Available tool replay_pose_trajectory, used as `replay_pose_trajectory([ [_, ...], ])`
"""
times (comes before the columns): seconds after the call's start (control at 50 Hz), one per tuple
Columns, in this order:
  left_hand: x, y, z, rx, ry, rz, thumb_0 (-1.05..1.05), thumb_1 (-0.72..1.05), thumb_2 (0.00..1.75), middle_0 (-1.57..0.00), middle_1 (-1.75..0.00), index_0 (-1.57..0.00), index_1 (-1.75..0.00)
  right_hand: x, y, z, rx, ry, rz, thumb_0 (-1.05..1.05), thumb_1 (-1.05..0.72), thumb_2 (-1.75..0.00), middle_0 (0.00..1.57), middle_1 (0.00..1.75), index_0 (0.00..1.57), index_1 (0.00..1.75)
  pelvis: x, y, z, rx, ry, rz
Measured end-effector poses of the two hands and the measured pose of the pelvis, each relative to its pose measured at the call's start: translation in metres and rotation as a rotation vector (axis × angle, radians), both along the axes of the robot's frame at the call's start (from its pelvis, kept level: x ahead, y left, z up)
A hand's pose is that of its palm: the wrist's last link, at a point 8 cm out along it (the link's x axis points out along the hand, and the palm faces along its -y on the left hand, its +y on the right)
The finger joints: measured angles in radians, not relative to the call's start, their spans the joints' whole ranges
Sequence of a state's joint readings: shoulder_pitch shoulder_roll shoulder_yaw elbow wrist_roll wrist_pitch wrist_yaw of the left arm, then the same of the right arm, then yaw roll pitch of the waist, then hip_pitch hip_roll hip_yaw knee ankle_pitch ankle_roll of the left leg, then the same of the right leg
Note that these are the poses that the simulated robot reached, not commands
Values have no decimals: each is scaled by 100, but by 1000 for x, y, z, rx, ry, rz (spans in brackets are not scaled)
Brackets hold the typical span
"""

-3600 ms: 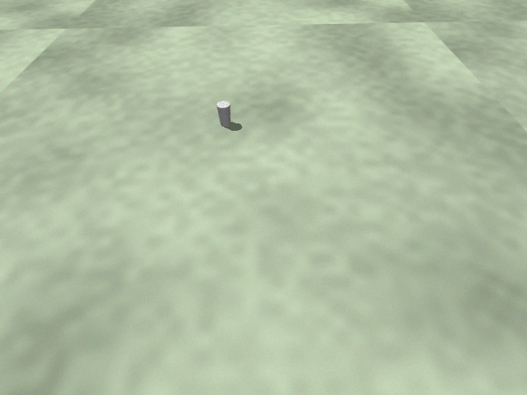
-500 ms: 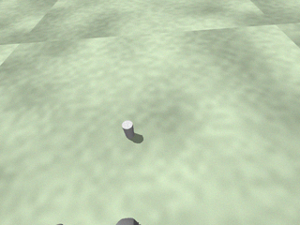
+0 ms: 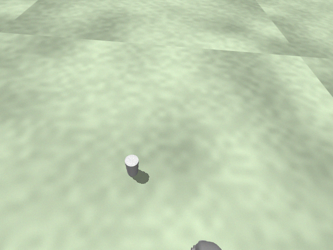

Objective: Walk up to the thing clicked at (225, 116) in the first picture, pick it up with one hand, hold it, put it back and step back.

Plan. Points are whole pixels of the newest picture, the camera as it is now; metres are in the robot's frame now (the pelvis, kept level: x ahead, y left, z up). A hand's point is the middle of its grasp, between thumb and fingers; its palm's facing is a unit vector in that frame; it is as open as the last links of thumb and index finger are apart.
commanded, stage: walk up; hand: left
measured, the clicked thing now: (132, 166) +0.73 +0.18 -0.70
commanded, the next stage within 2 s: none
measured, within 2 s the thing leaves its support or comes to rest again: neither
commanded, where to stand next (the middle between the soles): +0.37 -0.06 m, yaw +0 degrees
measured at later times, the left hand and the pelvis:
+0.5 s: hand (98, 209) +0.26 +0.19 -0.12, palm faces -0.02 -0.92 -0.40, open 7.3 cm; pelvis +0.18 -0.07 +0.00, yaw -1 degrees
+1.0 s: hand (89, 189) +0.33 +0.25 -0.17, palm faces -0.04 -0.95 -0.32, open 7.3 cm; pelvis +0.29 -0.02 +0.00, yaw +1 degrees
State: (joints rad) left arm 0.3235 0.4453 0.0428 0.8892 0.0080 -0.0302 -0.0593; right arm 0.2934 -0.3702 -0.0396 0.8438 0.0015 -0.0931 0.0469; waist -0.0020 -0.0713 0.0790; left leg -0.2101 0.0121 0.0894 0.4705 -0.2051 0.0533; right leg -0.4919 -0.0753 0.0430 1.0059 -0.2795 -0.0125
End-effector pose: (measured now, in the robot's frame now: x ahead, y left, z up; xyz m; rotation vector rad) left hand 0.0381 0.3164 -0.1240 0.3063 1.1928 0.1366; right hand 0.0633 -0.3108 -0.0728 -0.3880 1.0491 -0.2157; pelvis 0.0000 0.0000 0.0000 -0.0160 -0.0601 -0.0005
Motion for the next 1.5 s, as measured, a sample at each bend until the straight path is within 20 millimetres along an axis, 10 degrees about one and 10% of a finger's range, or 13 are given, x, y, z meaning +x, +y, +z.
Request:
replay_pose_trajectory([
  [0.22, 114, -22, 24, 58, -28, -44, 1, 91, 90, -20, -30, -20, -30, 27, -39, -25, 37, 112, -80, 1, -90, -90, 20, 30, 21, 30, 82, -27, -2, 42, 17, -19],
  [0.36, 192, -62, 32, 104, -143, -58, 1, 91, 90, -20, -30, -21, -30, 83, -68, -61, 75, 164, -69, 1, -90, -90, 20, 30, 20, 30, 136, -60, -16, 27, 16, -11],
  [0.56, 211, -78, 40, 86, -104, -5, 0, 90, 90, -20, -30, -21, -30, 185, -70, -43, 95, 87, -1, 1, -90, -90, 20, 30, 20, 30, 191, -68, 0, 16, 7, -10],
  [0.84, 251, -33, -17, 20, 28, 49, 1, 91, 90, -20, -30, -21, -30, 292, -34, -19, -25, 30, 44, 1, -90, -90, 20, 30, 20, 30, 270, -28, -17, -14, 12, 19],
  [1.02, 295, -24, -6, 28, 28, 29, 1, 91, 90, -20, -30, -21, -30, 311, -20, -9, -18, 32, 19, 1, -90, -90, 20, 30, 21, 30, 297, -22, -5, -8, 6, 12],
  [1.24, 314, -42, 4, 115, 23, 37, 1, 91, 90, -20, -30, -20, -30, 332, -32, -60, 79, 59, -18, 1, -90, -90, 20, 30, 20, 30, 307, -42, -20, -2, 0, -2],
  [1.5, 367, -69, 11, 28, -59, 4, 1, 91, 90, -20, -30, -21, -30, 309, -26, -52, 103, 161, -39, 1, -90, -90, 20, 30, 20, 30, 313, -44, -3, 21, 11, 2],
])
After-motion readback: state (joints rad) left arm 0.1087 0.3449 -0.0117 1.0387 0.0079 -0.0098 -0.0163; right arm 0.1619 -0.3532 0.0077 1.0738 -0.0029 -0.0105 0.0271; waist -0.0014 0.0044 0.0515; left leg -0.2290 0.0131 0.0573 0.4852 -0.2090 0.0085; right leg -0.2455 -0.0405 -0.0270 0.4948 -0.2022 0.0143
